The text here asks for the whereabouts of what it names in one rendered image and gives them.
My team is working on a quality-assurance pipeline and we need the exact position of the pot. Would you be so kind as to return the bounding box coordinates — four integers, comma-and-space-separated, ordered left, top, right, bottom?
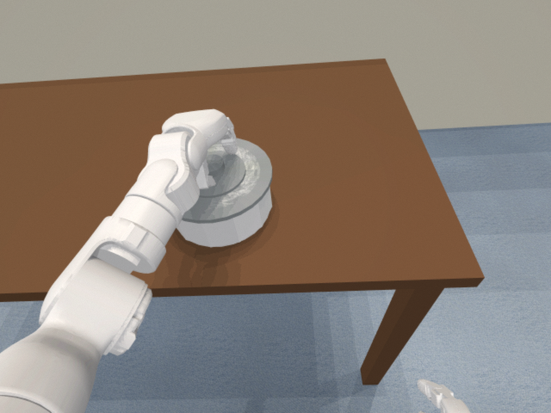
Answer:
177, 187, 272, 247

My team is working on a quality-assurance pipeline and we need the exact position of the knob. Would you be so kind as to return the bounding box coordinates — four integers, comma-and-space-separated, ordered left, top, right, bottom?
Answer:
206, 154, 225, 177

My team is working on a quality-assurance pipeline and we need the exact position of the lid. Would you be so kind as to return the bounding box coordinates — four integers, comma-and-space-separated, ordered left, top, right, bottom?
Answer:
182, 138, 273, 224

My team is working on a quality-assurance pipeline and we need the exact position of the robot left upper arm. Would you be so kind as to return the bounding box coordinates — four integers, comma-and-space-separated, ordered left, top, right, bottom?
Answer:
0, 256, 152, 413

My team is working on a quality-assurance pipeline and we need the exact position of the right robot hand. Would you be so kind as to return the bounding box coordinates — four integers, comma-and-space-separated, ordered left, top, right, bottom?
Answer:
418, 379, 470, 413

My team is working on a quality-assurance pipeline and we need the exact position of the left robot forearm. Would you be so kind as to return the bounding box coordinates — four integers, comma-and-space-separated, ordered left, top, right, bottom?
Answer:
39, 123, 207, 325

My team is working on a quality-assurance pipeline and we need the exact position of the left robot hand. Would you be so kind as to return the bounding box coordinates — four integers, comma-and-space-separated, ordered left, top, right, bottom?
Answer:
162, 109, 238, 189

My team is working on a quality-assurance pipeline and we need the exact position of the table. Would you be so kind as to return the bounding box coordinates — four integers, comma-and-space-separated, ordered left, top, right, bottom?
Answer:
0, 59, 485, 385

